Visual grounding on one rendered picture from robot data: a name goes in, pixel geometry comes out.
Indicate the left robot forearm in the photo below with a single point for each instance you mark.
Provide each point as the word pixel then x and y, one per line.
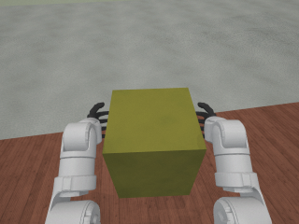
pixel 77 161

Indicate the carton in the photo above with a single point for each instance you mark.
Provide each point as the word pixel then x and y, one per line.
pixel 153 144

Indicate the right robot forearm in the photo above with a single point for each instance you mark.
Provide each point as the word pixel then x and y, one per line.
pixel 233 164

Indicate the robot left upper arm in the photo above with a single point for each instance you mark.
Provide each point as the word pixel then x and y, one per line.
pixel 75 212

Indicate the robot right upper arm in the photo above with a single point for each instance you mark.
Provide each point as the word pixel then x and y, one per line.
pixel 240 210

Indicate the robot left hand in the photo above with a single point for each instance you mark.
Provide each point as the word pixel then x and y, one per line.
pixel 94 114

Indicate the robot right hand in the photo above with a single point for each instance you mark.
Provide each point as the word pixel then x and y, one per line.
pixel 209 113

